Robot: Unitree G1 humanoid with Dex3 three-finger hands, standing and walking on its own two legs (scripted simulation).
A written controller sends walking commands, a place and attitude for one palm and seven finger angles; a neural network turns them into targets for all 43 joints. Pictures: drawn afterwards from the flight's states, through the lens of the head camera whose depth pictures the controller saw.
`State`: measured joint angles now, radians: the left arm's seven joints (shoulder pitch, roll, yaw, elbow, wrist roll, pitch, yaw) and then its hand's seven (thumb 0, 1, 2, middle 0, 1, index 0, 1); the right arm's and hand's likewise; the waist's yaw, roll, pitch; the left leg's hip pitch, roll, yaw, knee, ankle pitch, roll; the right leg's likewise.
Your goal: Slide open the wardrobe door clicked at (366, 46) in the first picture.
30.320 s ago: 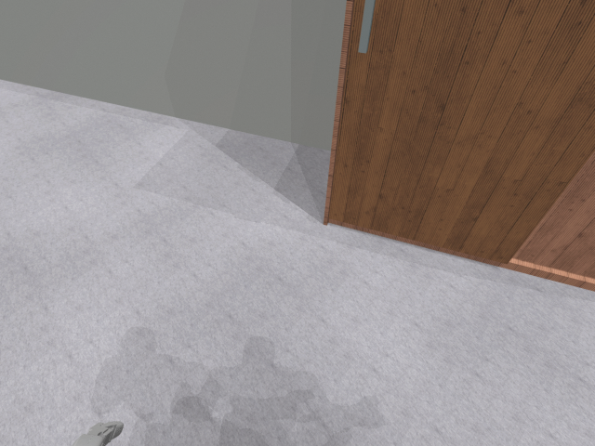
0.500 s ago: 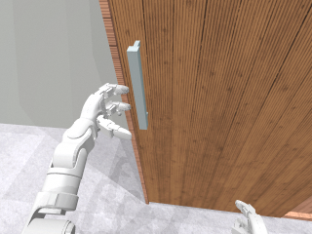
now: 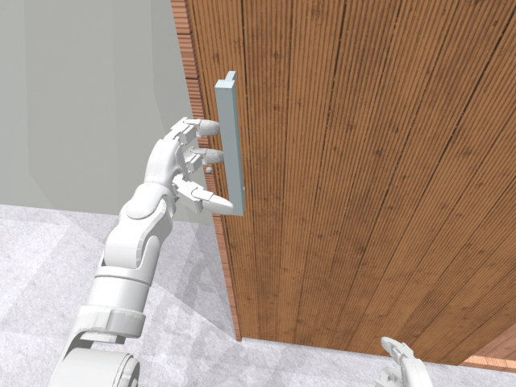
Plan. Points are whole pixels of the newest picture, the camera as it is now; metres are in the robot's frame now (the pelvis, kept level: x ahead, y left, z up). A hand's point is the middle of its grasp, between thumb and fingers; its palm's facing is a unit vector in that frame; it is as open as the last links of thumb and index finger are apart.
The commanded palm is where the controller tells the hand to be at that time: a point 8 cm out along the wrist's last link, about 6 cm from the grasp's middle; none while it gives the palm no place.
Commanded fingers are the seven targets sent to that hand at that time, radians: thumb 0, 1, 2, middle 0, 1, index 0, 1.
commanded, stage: feel for the door with the fingertips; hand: left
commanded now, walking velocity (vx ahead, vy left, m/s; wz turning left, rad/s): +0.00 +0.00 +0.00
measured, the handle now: (235, 151) +0.44 +0.06 +0.17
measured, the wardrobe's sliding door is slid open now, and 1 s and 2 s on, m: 0.00 0.00 0.00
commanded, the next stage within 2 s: slide the fingers in behind the handle in 0.24 s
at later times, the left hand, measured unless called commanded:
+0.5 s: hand (206, 163) +0.40 +0.10 +0.18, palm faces -0.08 -1.00 +0.00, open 13.6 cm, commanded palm +0.37 +0.16 +0.18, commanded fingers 0.00 -0.50 0.30 -0.30 -1.20 -0.30 -1.20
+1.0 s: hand (219, 165) +0.39 +0.08 +0.18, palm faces -0.11 -0.99 +0.00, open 14.0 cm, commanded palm +0.37 +0.14 +0.18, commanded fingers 0.00 -0.50 0.30 -0.30 -1.20 -0.30 -1.20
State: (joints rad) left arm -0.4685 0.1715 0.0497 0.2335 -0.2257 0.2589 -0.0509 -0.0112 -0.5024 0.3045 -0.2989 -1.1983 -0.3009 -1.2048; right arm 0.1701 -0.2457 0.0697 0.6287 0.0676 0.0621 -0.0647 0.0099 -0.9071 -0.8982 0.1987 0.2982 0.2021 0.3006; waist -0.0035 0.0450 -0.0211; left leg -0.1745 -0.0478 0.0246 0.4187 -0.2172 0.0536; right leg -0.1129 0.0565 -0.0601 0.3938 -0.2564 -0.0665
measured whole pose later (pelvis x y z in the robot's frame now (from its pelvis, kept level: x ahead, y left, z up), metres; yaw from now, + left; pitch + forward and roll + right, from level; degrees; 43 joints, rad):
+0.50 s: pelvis +0.00 +0.00 +0.00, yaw +0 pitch -1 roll +0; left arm -0.55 0.20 0.09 0.38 -0.21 0.21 -0.06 -0.01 -0.50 0.30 -0.35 -1.24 -0.36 -1.24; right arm 0.21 -0.25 0.05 0.65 0.07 0.06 -0.07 0.01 -0.91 -0.90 0.20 0.30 0.20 0.30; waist -0.01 0.04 -0.02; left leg -0.19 -0.04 0.03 0.42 -0.22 0.05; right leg -0.12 0.07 -0.06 0.38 -0.25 -0.07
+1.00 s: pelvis +0.00 +0.00 +0.00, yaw +0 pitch -1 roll +0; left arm -0.52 0.16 0.03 0.29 -0.20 0.25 -0.02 -0.01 -0.50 0.30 -0.30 -1.20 -0.30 -1.21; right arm 0.17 -0.24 0.06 0.62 0.07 0.07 -0.06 0.01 -0.91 -0.90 0.20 0.30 0.20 0.30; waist -0.01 0.04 -0.02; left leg -0.17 -0.04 0.03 0.41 -0.22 0.05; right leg -0.11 0.06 -0.06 0.38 -0.25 -0.07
